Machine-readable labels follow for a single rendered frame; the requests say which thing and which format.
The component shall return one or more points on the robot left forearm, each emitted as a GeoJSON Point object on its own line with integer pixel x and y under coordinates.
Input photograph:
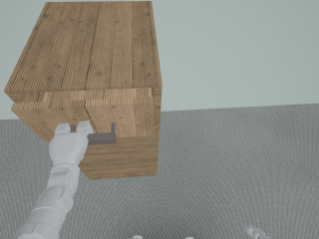
{"type": "Point", "coordinates": [49, 214]}

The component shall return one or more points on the drawer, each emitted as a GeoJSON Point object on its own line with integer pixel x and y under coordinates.
{"type": "Point", "coordinates": [132, 111]}

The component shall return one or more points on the cabinet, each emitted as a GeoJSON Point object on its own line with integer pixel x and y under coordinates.
{"type": "Point", "coordinates": [92, 46]}

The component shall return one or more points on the handle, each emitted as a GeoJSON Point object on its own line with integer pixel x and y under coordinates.
{"type": "Point", "coordinates": [101, 137]}

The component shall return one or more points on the robot left hand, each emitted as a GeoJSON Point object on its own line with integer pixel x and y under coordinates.
{"type": "Point", "coordinates": [69, 147]}

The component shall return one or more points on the robot right hand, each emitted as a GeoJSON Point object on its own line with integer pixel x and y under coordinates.
{"type": "Point", "coordinates": [255, 233]}

